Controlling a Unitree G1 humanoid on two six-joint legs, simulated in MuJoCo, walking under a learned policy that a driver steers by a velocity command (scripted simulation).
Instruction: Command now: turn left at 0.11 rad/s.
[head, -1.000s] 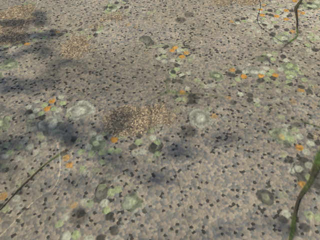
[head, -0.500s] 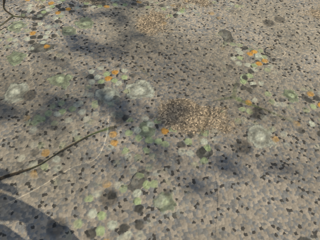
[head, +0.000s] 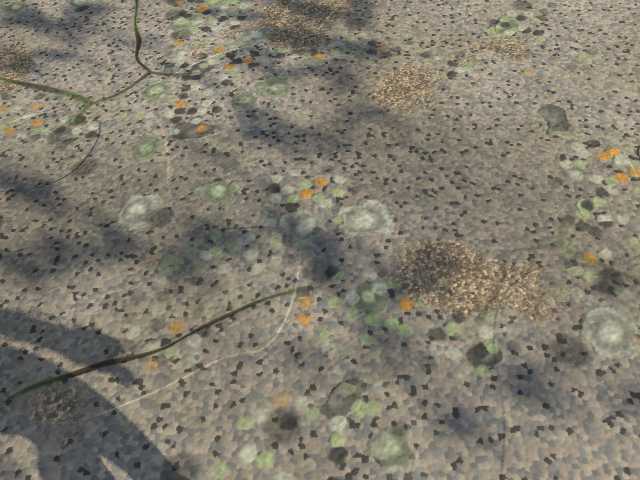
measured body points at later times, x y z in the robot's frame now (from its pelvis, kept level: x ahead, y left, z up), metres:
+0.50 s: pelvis -0.01 +0.01 +0.00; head -0.01 +0.02 +0.45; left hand +0.03 +0.27 -0.15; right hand +0.04 -0.24 -0.15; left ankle -0.03 +0.12 -0.74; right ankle -0.01 -0.09 -0.74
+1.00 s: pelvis -0.01 +0.02 +0.00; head -0.01 +0.02 +0.45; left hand -0.02 +0.25 -0.16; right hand -0.01 -0.21 -0.16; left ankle -0.03 +0.12 -0.74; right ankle -0.01 -0.09 -0.74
